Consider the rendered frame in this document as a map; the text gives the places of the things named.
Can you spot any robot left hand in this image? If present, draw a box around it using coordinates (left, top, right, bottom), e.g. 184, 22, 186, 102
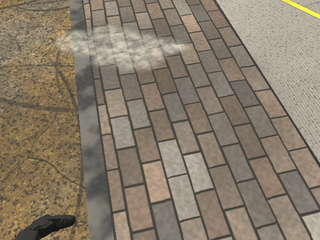
14, 214, 76, 240

